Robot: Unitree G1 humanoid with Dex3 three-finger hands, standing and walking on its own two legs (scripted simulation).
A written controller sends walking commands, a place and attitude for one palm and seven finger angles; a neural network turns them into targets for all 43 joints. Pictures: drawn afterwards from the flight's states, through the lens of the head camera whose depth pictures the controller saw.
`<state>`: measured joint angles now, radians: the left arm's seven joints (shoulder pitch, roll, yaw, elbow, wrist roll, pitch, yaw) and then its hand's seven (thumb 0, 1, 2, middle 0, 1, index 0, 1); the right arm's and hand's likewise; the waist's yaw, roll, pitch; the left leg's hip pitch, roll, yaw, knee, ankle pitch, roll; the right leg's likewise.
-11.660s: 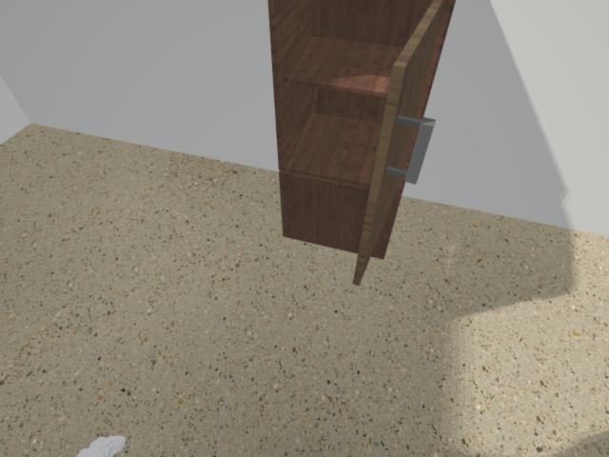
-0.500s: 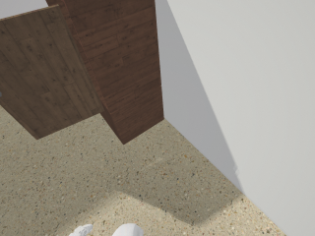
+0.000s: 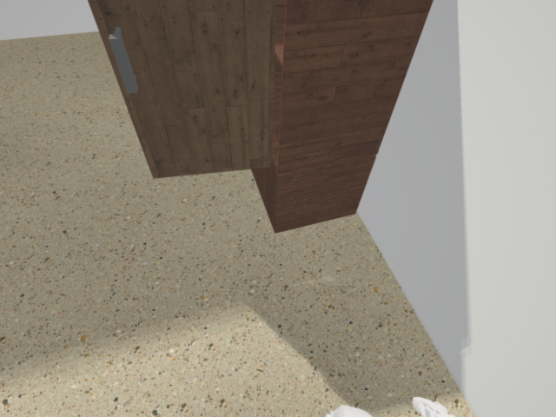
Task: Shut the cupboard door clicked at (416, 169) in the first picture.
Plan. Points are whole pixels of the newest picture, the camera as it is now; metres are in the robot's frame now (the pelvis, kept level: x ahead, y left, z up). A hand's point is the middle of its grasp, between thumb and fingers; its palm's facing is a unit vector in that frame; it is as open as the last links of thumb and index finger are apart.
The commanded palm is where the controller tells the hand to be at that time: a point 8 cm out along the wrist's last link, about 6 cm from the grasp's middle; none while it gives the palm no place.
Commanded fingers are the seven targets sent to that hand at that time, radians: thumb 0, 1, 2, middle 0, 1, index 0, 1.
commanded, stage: turn to face it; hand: left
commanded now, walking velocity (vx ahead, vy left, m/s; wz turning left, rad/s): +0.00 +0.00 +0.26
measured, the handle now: (125, 60) +0.80 +0.43 +0.06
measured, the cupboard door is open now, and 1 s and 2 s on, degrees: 82 82 82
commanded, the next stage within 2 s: take the last steps up to it in 0.14 s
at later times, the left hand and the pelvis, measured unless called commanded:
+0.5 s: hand out of the picture -0.04 +0.16 -0.15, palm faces +0.22 -0.94 -0.24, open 7.3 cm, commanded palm none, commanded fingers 0.00 0.90 0.90 -0.20 -0.30 -0.20 -0.30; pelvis -0.02 -0.03 +0.01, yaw +9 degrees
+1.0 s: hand out of the picture +0.12 +0.22 -0.17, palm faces +0.16 -0.97 -0.19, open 7.3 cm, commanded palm none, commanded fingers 0.00 0.90 0.90 -0.20 -0.30 -0.20 -0.30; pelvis +0.08 +0.03 +0.00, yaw +8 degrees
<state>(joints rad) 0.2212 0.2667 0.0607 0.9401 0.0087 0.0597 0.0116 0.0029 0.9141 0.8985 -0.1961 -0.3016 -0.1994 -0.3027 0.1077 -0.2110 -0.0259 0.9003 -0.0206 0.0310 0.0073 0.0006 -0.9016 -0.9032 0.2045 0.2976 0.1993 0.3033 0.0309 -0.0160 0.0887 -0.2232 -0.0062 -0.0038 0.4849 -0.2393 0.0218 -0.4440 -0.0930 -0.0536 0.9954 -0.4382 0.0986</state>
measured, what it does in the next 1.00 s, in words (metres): steps on the spot: right foot, then left foot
